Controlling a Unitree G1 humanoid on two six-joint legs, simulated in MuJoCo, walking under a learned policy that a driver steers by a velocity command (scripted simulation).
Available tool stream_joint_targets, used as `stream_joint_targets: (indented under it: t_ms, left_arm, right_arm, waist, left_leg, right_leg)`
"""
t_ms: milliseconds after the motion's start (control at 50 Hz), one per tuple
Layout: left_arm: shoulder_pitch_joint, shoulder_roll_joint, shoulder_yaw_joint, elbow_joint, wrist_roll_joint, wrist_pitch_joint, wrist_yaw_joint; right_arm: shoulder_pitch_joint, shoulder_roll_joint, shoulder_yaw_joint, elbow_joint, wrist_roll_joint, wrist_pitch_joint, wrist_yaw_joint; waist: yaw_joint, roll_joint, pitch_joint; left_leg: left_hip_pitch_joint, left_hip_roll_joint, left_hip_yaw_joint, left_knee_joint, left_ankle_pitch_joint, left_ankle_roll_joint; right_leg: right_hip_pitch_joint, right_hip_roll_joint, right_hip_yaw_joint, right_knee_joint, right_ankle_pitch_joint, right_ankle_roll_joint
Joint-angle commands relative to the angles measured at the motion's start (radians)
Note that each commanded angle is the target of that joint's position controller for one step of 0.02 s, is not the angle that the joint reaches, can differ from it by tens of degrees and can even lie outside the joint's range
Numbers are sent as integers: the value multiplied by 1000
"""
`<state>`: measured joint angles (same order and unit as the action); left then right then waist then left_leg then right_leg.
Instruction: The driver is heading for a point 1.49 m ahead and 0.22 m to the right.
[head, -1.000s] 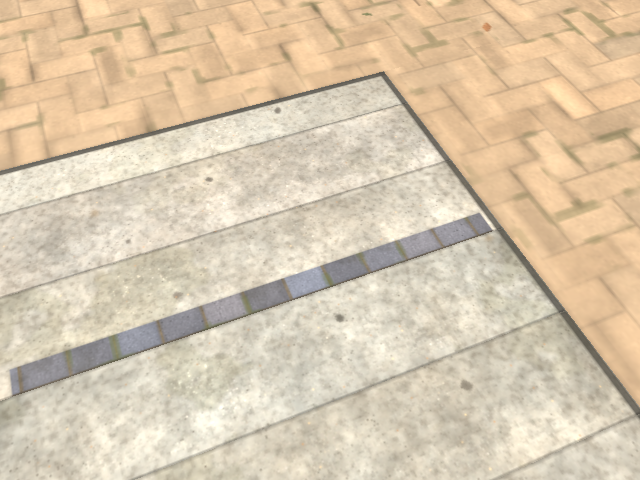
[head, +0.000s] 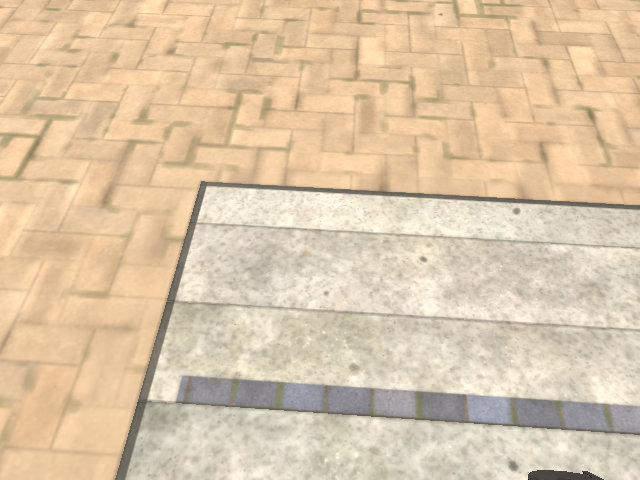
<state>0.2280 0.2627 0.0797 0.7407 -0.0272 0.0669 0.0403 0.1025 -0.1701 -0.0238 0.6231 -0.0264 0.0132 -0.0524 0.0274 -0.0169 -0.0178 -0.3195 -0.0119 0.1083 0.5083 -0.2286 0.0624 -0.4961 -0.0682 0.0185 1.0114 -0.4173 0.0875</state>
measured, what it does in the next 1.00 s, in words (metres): walks ahead: right foot, then left foot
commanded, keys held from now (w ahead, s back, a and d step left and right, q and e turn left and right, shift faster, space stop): e+shift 0.32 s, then w+e+shift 0.04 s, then w+q+shift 0.64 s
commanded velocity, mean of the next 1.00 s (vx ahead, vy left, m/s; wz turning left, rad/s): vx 0.46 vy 0.00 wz -0.06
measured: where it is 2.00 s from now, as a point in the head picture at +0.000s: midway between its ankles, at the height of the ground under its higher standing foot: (352, 220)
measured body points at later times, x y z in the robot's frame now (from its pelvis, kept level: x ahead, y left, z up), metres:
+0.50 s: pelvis +0.01 -0.08 +0.02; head +0.01 -0.12 +0.46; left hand +0.24 +0.12 -0.06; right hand +0.06 -0.40 -0.09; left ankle +0.13 +0.06 -0.67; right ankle -0.04 -0.15 -0.73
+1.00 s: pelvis +0.34 -0.04 -0.02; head +0.37 -0.04 +0.43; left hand +0.43 +0.22 -0.14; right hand +0.44 -0.34 -0.12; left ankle +0.36 +0.00 -0.73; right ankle +0.17 -0.19 -0.62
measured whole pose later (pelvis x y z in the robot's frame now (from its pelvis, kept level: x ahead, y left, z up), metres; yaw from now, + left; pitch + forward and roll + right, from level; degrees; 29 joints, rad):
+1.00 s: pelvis +0.34 -0.04 -0.02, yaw -1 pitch +2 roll +0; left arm 0.33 0.27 0.02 0.74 0.06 -0.09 -0.01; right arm 0.28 -0.33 -0.07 0.72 -0.02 -0.02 0.03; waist 0.02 -0.02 0.00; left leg -0.39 -0.14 0.03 0.67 -0.32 0.13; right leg -0.34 -0.06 0.05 1.30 -0.31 -0.01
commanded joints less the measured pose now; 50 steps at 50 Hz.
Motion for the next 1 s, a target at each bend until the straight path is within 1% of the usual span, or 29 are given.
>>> stream_joint_targets:
  t_ms: [20, 100, 160, 180, 200, 220, 240, 260, 280, 300, 320, 360, 400, 460, 540, 560, 620, 700, 780, 800, 840, 860, 880, 900, 920, 940, 960, 980, 1000]
  left_arm:
    - [-82, 67, 14, -115, 6, -15, -10]
    - [-72, 73, 17, -139, -2, -15, -36]
    - [19, 75, 26, -126, -3, -7, -47]
    - [75, 119, 46, -110, 2, -5, -38]
    - [129, 258, 83, -120, 10, -11, -20]
    - [98, 310, 86, -166, 51, -34, -25]
    - [82, 277, 80, -170, 61, -53, -31]
    - [29, 257, 73, -173, 43, -65, -26]
    - [-32, 224, 65, -187, 14, -62, -18]
    - [-68, 200, 54, -195, -6, -53, -11]
    - [-70, 200, 50, -202, 1, -51, -5]
    - [-3, 165, 40, -189, -11, -65, -5]
    - [17, 158, 27, -178, 1, -87, -12]
    - [63, 158, 19, -144, 27, -111, -17]
    - [104, 181, 18, -123, 33, -138, -25]
    - [169, 193, 21, -114, 72, -129, -45]
    - [165, 172, 15, -109, 78, -136, -49]
    - [166, 171, 19, -83, 73, -158, -29]
    - [205, 168, 20, -31, 84, -168, -25]
    - [204, 175, 19, -19, 86, -166, -25]
    - [187, 207, 19, -4, 79, -161, -25]
    - [181, 236, 23, 2, 75, -151, -21]
    - [149, 242, 17, -16, 69, -148, -15]
    - [160, 102, -23, -70, 66, -158, -36]
    - [93, 106, -30, -124, 77, -183, -51]
    - [-50, 153, -23, -154, 82, -194, -53]
    - [-36, 150, -33, -153, 78, -205, -54]
    - [-24, 133, -40, -137, 88, -201, -51]
    - [21, 126, -46, -142, 98, -184, -52]
  right_arm:
    - [13, -193, -78, -44, -2, -6, -7]
    - [-3, -220, -94, -27, 15, -4, -2]
    - [-16, -225, -101, -5, 43, 4, -2]
    - [33, -196, -100, 20, 39, 7, 5]
    - [18, -149, -89, -13, 0, 10, 13]
    - [-92, -143, -82, -81, -13, -5, 12]
    - [-146, -181, -91, -84, 0, -12, 12]
    - [-141, -192, -96, -73, 11, -18, 8]
    - [-110, -203, -100, -50, 4, -19, 0]
    - [-94, -210, -101, -46, -2, -18, -2]
    - [-85, -212, -104, -41, 5, -18, -5]
    - [-42, -197, -96, -16, 11, -33, 15]
    - [-47, -207, -94, -3, 30, -44, 31]
    - [-82, -199, -82, 3, 36, -71, 47]
    - [-92, -211, -75, -4, 51, -85, 59]
    - [-41, -203, -70, 34, -42, -40, 94]
    - [-72, -209, -76, 20, -7, -13, 130]
    - [-95, -214, -71, -3, -11, -21, 149]
    - [-158, -201, -50, -52, -9, -17, 161]
    - [-157, -194, -43, -65, -8, -14, 158]
    - [-29, -203, -45, -45, -2, -10, 139]
    - [151, -233, -61, -1, 1, -17, 128]
    - [405, -296, -91, 68, -8, -28, 117]
    - [440, -432, -125, 83, -7, -31, 98]
    - [411, -449, -122, 52, 14, -34, 94]
    - [385, -417, -118, 70, 11, -30, 85]
    - [384, -394, -115, 85, 11, -33, 72]
    - [335, -361, -105, 84, 11, -37, 67]
    - [293, -338, -94, 73, 14, -44, 62]
  waist:
    - [-57, 125, -57]
    - [-47, 151, -95]
    - [11, 148, -121]
    - [18, 63, -101]
    - [5, -237, -74]
    - [28, -290, -116]
    - [58, -158, -138]
    - [19, -107, -104]
    - [-12, -55, -92]
    - [-32, -65, -85]
    - [-40, -93, -89]
    - [-21, -63, -153]
    - [-3, -119, -112]
    - [32, -156, -52]
    - [57, -144, 32]
    - [61, -130, 25]
    - [68, -131, 117]
    - [45, -75, 132]
    - [55, -71, 169]
    - [43, -72, 162]
    - [-31, -104, 47]
    - [-123, -109, -53]
    - [-248, -37, -181]
    - [-191, 254, -227]
    - [-167, 270, -301]
    - [-180, 141, -131]
    - [-139, 55, -61]
    - [-85, -28, 6]
    - [-31, 13, 31]
  left_leg:
    - [183, 333, -229, -175, 278, 182]
    - [195, 346, -131, -137, 381, 152]
    - [144, 337, -40, -15, 297, 59]
    - [34, 278, 23, 119, 138, -15]
    - [-302, 138, 121, 457, -288, -124]
    - [-496, 12, -67, 666, -460, -159]
    - [-528, 22, -161, 750, -397, -143]
    - [-539, 33, -190, 739, -292, -125]
    - [-539, 48, -201, 717, -213, -124]
    - [-510, 45, -210, 695, -164, -126]
    - [-474, 30, -207, 704, -130, -130]
    - [-444, 21, -211, 594, -34, -123]
    - [-475, 33, -180, 477, 42, -124]
    - [-454, 62, -156, 347, 144, -120]
    - [-541, 86, -159, 320, 167, -90]
    - [-493, 49, -113, 320, 114, -99]
    - [-529, 17, -172, 347, 112, -90]
    - [-588, 57, -175, 347, 113, -47]
    - [-577, 90, -77, 312, 20, 34]
    - [-528, 73, -35, 288, -28, 62]
    - [-217, -46, 82, 264, -121, 125]
    - [17, -116, 102, 263, -152, 150]
    - [385, -117, 1, 174, -140, 184]
    - [631, 143, -487, -1, -500, 264]
    - [690, 270, -1025, -243, -632, 328]
    - [642, 252, -948, -259, -459, 285]
    - [523, 238, -825, -243, -297, 269]
    - [369, 177, -688, -246, -202, 227]
    - [259, 142, -620, -254, -128, 232]
  right_leg:
    - [-91, -32, -13, -37, -36, -9]
    - [18, -2, -84, -198, 6, -47]
    - [209, 47, -130, -455, 174, -110]
    - [320, 53, -56, -561, 286, -159]
    - [498, -196, 326, -615, 669, -280]
    - [500, -317, 566, -633, 758, -456]
    - [506, -283, 507, -660, 634, -445]
    - [484, -222, 440, -656, 572, -381]
    - [465, -183, 392, -643, 554, -333]
    - [432, -162, 371, -646, 567, -319]
    - [402, -141, 359, -642, 604, -314]
    - [432, -94, 378, -711, 103, -310]
    - [454, -119, 406, -780, -102, -308]
    - [454, -136, 371, -810, -59, -287]
    - [490, -192, 369, -862, -110, -291]
    - [482, -137, 308, -909, -154, -256]
    - [470, -163, 227, -931, -103, -237]
    - [571, -225, 148, -942, -35, -230]
    - [634, -236, 14, -932, 167, -221]
    - [638, -232, -35, -892, 366, -214]
    - [583, -202, -160, -668, 1113, -187]
    - [516, -191, -197, -414, 1359, -178]
    - [296, -156, -204, -79, 1240, -149]
    - [-86, 3, -188, 299, 374, -96]
    - [-296, 135, 10, 466, -14, -94]
    - [-430, 71, 85, 499, 79, -109]
    - [-401, 18, 75, 436, 143, -112]
    - [-325, -23, 61, 347, 160, -110]
    - [-263, -38, 58, 296, 150, -93]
